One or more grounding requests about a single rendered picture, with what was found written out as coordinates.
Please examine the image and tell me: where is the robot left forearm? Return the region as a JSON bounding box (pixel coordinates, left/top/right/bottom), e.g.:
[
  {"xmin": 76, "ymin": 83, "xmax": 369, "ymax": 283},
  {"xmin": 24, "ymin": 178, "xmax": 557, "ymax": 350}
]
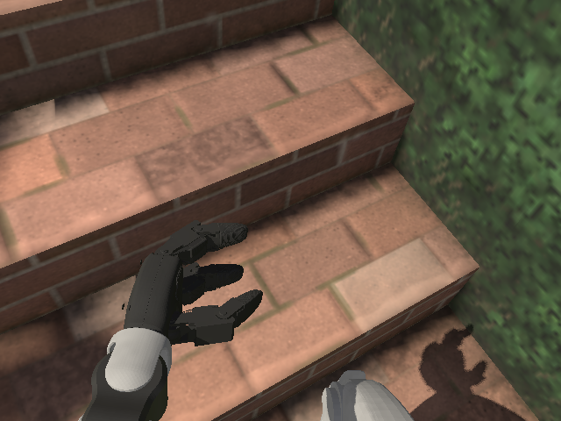
[{"xmin": 78, "ymin": 327, "xmax": 172, "ymax": 421}]

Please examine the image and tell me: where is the robot right thigh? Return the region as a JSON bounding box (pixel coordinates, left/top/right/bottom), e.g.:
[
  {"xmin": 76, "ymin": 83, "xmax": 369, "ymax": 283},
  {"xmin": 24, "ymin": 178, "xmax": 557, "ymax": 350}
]
[{"xmin": 322, "ymin": 379, "xmax": 415, "ymax": 421}]

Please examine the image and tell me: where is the robot left hand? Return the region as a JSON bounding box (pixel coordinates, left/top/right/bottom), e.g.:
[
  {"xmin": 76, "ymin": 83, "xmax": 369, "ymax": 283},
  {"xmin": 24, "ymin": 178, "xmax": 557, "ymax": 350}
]
[{"xmin": 122, "ymin": 220, "xmax": 263, "ymax": 346}]

